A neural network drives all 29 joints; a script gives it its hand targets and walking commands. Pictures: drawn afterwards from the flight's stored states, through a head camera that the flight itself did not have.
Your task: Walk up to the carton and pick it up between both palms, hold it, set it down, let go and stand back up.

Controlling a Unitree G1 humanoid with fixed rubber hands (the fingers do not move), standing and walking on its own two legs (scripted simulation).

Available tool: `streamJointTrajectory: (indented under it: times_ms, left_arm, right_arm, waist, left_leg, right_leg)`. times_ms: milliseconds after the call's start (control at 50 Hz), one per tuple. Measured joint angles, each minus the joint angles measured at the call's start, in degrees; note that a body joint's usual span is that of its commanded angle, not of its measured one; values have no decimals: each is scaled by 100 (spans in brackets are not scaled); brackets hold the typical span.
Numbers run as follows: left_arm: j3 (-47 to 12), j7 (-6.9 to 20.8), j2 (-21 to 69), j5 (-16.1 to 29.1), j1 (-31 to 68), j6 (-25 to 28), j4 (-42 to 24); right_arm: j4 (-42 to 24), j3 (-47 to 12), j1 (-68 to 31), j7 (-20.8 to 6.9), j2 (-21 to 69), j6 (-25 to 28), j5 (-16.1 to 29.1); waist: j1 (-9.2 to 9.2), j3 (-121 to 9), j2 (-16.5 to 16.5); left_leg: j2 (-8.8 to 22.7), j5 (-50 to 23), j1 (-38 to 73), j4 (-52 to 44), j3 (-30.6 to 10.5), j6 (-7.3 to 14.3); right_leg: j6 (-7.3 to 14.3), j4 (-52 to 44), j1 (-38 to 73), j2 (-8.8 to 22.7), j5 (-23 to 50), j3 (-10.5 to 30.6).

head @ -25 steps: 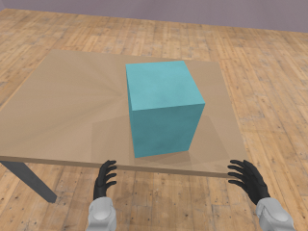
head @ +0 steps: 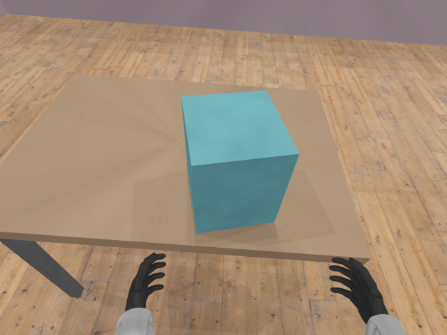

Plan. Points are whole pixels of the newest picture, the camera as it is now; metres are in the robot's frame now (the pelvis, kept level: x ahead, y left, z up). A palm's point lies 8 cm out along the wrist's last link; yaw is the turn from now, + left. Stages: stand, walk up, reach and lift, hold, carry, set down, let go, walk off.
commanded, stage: set down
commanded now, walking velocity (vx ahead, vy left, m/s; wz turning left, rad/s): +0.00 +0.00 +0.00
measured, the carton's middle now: (230, 163) +0.48 +0.03 -0.01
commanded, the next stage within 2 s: let go in 1.50 s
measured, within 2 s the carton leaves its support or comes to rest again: neither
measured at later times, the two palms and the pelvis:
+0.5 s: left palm (133, 306) +0.17 +0.19 -0.06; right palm (357, 314) +0.18 -0.21 -0.06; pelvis +0.00 +0.00 +0.00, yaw +0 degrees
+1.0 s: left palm (129, 309) +0.17 +0.20 -0.08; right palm (354, 321) +0.17 -0.20 -0.07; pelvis +0.00 +0.00 +0.00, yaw +0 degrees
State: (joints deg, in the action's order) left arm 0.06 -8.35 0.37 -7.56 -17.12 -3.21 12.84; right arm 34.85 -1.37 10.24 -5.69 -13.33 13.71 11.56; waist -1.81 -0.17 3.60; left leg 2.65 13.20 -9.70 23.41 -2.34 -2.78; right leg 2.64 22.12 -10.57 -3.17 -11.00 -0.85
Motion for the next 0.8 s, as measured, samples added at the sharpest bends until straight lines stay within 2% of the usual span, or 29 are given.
streamJointTrajectory:
  times_ms: [200,620,800]
  left_arm:
    - [0,113,-253,0,112,-233,132]
    - [0,389,-461,1,168,-306,417]
    - [-1,525,-595,1,283,-374,627]
  right_arm:
    - [-47,30,0,207,345,-274,-423]
    - [246,107,5,438,434,70,-628]
    - [477,110,5,544,536,-53,-781]
  waist:
    - [0,45,1]
    - [0,178,4]
    - [1,209,4]
  left_leg:
    - [-4,-4,12,0,1,0]
    - [-17,30,13,0,2,2]
    - [-18,30,13,0,2,3]
  right_leg:
    - [-17,0,13,5,1,0]
    - [-37,0,15,20,-30,0]
    - [-38,0,16,21,-32,0]
